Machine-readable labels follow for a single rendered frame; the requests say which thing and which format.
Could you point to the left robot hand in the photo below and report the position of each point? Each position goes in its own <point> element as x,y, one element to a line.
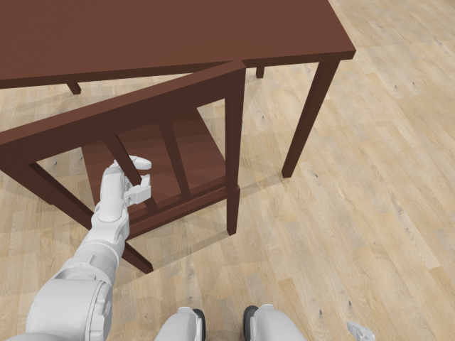
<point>115,184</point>

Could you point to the left robot forearm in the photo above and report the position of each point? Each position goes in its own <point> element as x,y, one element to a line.
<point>100,252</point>

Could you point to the robot right foot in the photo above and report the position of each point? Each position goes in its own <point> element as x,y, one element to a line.
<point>249,312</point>

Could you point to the table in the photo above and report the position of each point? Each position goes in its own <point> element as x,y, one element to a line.
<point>52,42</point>

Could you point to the left robot thigh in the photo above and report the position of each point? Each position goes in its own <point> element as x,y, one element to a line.
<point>181,327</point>

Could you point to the right robot hand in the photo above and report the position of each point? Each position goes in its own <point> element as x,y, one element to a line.
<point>359,332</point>

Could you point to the chair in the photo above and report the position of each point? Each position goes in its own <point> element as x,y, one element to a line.
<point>159,123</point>

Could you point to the left robot upper arm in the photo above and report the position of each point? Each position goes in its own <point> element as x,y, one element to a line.
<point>71,310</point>

